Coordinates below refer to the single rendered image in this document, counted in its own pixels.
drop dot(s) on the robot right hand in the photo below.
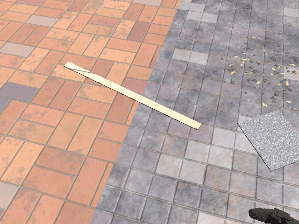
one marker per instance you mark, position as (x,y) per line
(272,216)

